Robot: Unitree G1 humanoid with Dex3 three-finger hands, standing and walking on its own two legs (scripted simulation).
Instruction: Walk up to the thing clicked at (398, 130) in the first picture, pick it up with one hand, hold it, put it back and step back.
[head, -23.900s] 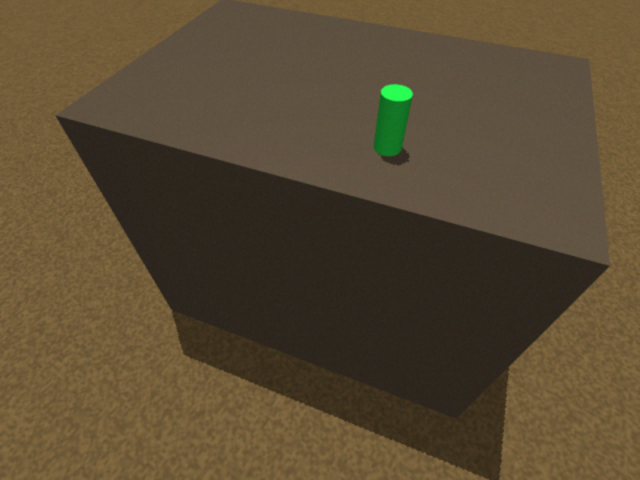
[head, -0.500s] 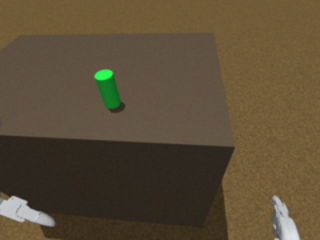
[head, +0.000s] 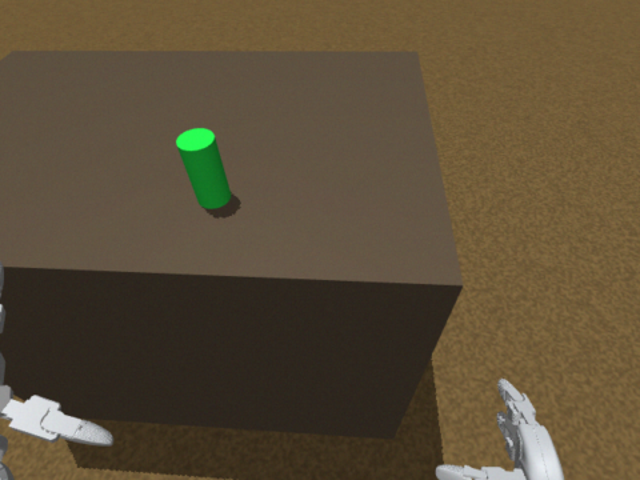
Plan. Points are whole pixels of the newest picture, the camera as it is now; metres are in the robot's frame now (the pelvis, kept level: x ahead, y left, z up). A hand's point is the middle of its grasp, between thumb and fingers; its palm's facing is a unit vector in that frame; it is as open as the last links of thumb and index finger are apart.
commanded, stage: home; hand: left
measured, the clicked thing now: (205, 170) +0.51 +0.20 +0.10
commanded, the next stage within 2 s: none
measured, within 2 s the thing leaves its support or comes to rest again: neither
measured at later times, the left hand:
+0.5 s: hand (194, 445) +0.17 +0.19 -0.08, palm faces +0.11 -0.97 -0.20, open 17.7 cm
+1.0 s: hand (188, 461) +0.16 +0.20 -0.12, palm faces -0.05 -0.94 -0.33, open 17.7 cm
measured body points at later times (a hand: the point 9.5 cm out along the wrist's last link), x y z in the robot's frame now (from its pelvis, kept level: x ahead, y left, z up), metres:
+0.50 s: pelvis +0.01 +0.01 -0.01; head +0.04 +0.02 +0.44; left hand +0.17 +0.24 -0.06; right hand +0.17 -0.22 -0.09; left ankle +0.02 +0.14 -0.72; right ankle +0.01 -0.14 -0.72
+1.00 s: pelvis +0.01 +0.01 -0.02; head +0.03 +0.00 +0.43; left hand +0.16 +0.25 -0.10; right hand +0.15 -0.25 -0.12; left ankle +0.02 +0.14 -0.72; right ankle +0.01 -0.13 -0.72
